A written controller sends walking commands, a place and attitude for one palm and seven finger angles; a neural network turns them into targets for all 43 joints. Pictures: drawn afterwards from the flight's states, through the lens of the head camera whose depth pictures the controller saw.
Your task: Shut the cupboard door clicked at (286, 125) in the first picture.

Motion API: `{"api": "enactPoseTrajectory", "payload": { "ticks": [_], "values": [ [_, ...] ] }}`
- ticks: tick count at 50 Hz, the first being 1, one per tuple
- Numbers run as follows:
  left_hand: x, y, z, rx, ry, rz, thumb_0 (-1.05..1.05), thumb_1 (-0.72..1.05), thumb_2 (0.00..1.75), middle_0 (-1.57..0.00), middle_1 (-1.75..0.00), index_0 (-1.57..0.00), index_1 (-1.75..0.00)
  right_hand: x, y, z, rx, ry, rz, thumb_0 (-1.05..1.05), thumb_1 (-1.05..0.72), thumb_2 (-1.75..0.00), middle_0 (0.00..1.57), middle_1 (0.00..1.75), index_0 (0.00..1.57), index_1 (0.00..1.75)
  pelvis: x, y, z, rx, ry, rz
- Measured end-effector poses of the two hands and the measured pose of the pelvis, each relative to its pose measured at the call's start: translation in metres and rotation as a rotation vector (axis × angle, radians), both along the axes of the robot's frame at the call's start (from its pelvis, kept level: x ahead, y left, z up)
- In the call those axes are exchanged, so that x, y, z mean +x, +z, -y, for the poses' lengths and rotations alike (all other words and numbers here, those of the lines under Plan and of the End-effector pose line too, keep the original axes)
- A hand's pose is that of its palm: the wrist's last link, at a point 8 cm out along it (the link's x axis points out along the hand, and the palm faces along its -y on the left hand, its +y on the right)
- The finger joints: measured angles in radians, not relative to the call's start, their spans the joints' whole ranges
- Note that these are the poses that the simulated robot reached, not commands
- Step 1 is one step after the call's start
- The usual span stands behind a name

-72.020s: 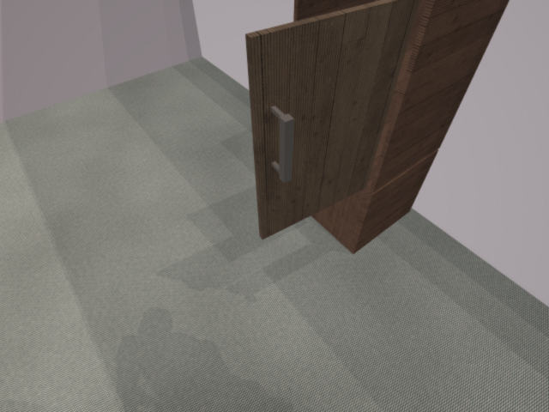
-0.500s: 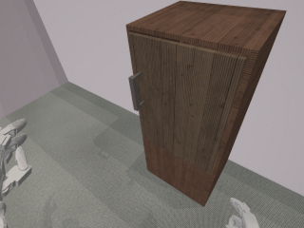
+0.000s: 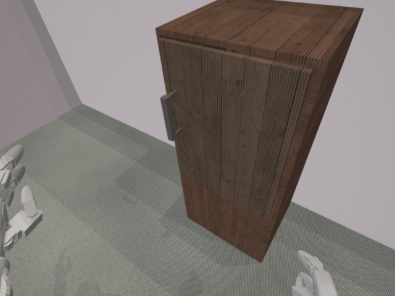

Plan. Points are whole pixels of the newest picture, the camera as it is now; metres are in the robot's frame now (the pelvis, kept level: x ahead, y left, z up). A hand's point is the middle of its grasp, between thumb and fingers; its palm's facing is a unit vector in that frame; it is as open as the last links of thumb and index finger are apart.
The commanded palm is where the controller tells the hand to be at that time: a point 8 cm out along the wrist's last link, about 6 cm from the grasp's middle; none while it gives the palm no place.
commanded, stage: step back with the hand held close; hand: left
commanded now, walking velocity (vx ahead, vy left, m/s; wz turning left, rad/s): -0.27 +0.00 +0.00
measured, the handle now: (173, 116) +0.65 +0.15 +0.01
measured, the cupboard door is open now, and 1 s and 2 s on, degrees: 0 0 0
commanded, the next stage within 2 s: stop stepping back and stand still in 1.12 s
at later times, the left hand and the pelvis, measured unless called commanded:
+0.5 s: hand out of the picture +0.14 +0.30 +0.15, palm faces +0.43 -0.76 -0.49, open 7.4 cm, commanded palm +0.08 +0.33 +0.17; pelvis -0.06 +0.03 -0.01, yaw -1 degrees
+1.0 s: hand out of the picture +0.02 +0.32 +0.17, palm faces +0.55 -0.72 -0.43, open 7.4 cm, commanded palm -0.07 +0.34 +0.17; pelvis -0.17 +0.03 -0.03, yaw +8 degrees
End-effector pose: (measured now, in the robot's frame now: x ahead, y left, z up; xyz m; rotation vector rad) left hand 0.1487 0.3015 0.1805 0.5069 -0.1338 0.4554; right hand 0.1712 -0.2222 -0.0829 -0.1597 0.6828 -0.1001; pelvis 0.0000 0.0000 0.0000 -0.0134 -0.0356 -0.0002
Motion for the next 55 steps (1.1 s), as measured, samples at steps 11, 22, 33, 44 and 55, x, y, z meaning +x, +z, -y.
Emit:
{"api": "enactPoseTrajectory", "payload": {
  "ticks": [11,22,33,44,55],
  "values": [
    [-0.001,-0.011,-0.012,0.034,-0.055,-0.061,0.01,0.89,0.9,-0.21,-0.3,-0.21,-0.3,-0.027,-0.006,0.008,-0.062,-0.092,-0.096,0.01,-0.9,-0.9,0.2,0.3,0.2,0.3,-0.013,-0.005,-0.018,0.001,-0.008,-0.051],
    [-0.038,0.003,-0.032,0.101,-0.071,0.035,0.01,0.89,0.9,-0.21,-0.3,-0.21,-0.3,-0.062,0.006,-0.008,-0.071,-0.106,-0.042,0.01,-0.9,-0.9,0.2,0.3,0.2,0.3,-0.051,-0.01,-0.03,-0.004,-0.02,-0.043],
    [-0.096,-0.015,-0.032,0.089,-0.014,0.117,0.01,0.89,0.9,-0.21,-0.3,-0.21,-0.3,-0.112,-0.009,-0.009,-0.115,-0.026,-0.073,0.01,-0.9,-0.9,0.2,0.3,0.2,0.3,-0.095,-0.023,-0.023,-0.02,0.071,-0.013],
    [-0.156,0.006,-0.031,0.13,-0.011,0.234,0.01,0.89,0.9,-0.21,-0.3,-0.21,-0.3,-0.144,-0.012,-0.012,-0.124,0.016,-0.084,0.01,-0.9,-0.9,0.2,0.3,0.2,0.3,-0.136,-0.026,-0.025,-0.01,0.086,-0.012],
    [-0.22,0.007,-0.05,0.143,0.019,0.242,0.01,0.89,0.9,-0.21,-0.3,-0.21,-0.3,-0.182,-0.007,-0.039,-0.074,0.046,-0.021,0.01,-0.9,-0.9,0.2,0.3,0.2,0.3,-0.192,-0.028,-0.024,-0.08,0.115,-0.055]
  ]
}}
